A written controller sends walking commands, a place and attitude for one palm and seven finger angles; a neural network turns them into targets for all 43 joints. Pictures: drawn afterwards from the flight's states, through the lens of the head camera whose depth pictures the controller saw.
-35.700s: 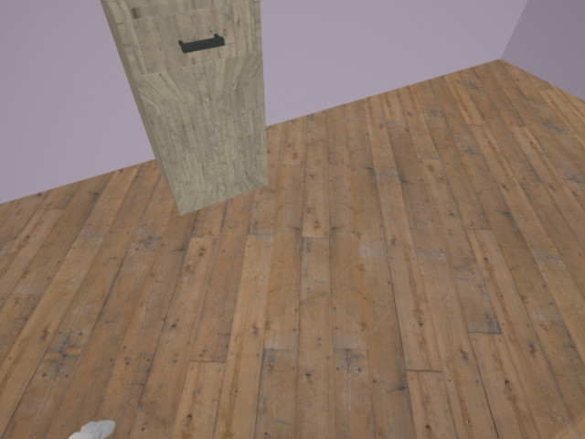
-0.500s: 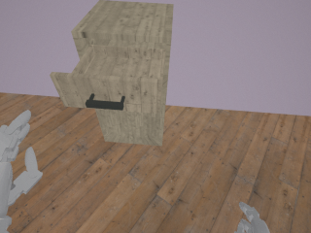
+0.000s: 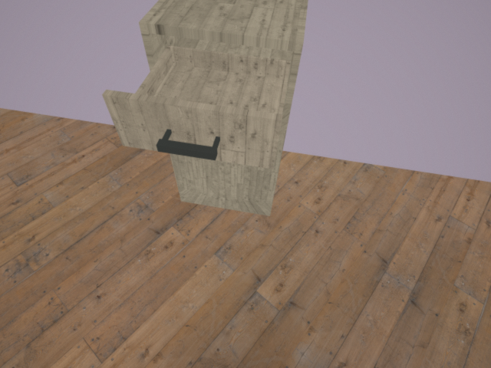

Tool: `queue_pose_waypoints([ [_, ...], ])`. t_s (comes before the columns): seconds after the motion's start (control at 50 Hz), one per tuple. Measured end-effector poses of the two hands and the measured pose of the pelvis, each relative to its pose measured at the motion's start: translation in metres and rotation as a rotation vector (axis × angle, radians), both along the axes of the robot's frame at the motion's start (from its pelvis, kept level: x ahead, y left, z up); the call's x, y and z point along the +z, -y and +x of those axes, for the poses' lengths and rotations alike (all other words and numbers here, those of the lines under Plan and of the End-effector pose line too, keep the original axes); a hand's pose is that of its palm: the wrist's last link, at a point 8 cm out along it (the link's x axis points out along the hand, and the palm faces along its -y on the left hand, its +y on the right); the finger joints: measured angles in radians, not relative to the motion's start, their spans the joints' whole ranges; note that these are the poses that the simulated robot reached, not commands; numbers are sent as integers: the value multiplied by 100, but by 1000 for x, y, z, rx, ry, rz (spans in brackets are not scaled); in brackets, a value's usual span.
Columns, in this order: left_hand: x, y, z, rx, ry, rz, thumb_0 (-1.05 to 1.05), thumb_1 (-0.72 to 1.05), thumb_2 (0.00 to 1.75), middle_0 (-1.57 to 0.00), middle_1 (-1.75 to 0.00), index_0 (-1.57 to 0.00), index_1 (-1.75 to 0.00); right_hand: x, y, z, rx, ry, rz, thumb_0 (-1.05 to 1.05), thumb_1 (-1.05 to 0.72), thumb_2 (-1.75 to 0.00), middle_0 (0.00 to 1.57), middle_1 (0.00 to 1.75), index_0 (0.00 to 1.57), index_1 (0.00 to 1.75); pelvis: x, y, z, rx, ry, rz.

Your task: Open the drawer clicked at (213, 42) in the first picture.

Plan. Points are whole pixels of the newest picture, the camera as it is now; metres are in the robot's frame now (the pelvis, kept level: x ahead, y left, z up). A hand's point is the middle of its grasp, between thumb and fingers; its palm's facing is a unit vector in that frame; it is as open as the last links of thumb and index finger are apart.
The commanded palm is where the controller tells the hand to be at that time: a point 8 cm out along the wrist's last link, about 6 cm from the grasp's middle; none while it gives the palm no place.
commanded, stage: let the arm hang, fingers relaxed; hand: left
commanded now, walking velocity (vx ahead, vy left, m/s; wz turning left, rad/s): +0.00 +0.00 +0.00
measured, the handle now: (189, 143) +0.57 +0.18 -0.02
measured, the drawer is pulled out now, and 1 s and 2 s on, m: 0.29 0.29 0.29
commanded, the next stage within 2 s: look to check the result in 0.58 s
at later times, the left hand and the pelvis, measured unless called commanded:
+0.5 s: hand out of the picture +0.02 +0.17 -0.18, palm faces +0.00 -0.98 -0.18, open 7.3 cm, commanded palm none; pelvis +0.01 +0.00 +0.00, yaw -1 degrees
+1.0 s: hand out of the picture +0.00 +0.16 -0.17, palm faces +0.02 -0.98 -0.18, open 7.4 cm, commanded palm none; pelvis +0.02 -0.01 +0.00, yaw -1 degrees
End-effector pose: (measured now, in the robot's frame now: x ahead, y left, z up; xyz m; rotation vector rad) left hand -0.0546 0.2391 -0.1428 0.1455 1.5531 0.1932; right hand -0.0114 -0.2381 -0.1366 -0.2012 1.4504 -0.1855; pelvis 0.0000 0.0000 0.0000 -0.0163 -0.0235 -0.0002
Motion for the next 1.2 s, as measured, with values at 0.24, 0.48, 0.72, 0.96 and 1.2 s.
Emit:
queue_pose_waypoints([
  [0.24, 0, 10, 23, -31, 51, -16, 1, 91, 90, -20, -30, -20, -30, -11, -38, -3, -44, 13, 92, 0, -91, -90, 20, 30, 20, 30, 2, -6, 2, -15, 8, 10],
  [0.48, -3, 21, 66, -61, 149, -29, 1, 92, 90, -20, -30, -20, -30, -13, -41, -9, -82, 19, 102, 1, -92, -90, 20, 30, 20, 30, 1, -3, 6, -22, 9, 14],
  [0.72, -1, 23, 59, -46, 113, -23, 1, 91, 90, -20, -30, -20, -30, -12, -34, -9, -86, -3, 95, 0, -91, -90, 19, 30, 20, 30, 2, 1, 11, -23, 6, 13],
  [0.96, -2, 32, 53, -33, 92, -33, 1, 91, 90, -20, -30, -20, -30, -11, -27, 7, -70, 18, 85, 0, -91, -90, 19, 30, 20, 30, 2, 5, 15, -23, 9, 13],
  [1.2, -2, 35, 63, -39, 105, -34, 1, 91, 90, -20, -30, -20, -30, -10, -19, 13, -69, 21, 76, 0, -92, -90, 19, 30, 20, 30, 3, 9, 18, -22, 6, 13],
])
